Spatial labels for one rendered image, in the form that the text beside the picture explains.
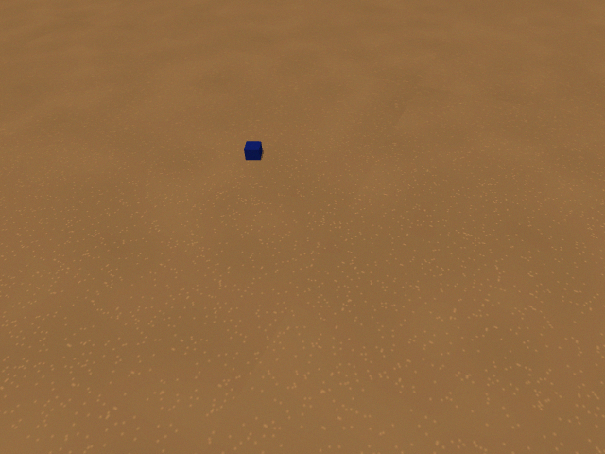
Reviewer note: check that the small box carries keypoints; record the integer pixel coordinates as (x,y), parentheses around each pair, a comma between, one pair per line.
(253,150)

